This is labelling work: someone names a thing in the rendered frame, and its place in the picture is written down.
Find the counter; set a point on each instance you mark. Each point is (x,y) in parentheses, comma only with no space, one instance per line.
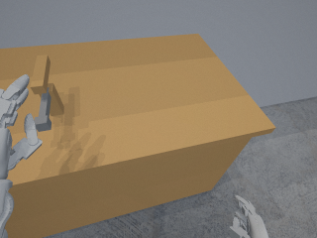
(135,123)

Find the left robot hand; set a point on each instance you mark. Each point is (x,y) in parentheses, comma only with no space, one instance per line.
(11,100)

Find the left robot forearm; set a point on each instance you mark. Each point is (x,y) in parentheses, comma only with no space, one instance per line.
(6,205)

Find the right robot hand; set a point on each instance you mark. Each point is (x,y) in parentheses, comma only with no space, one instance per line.
(252,226)

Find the tap lever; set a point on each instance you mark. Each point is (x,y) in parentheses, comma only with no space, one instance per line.
(43,121)

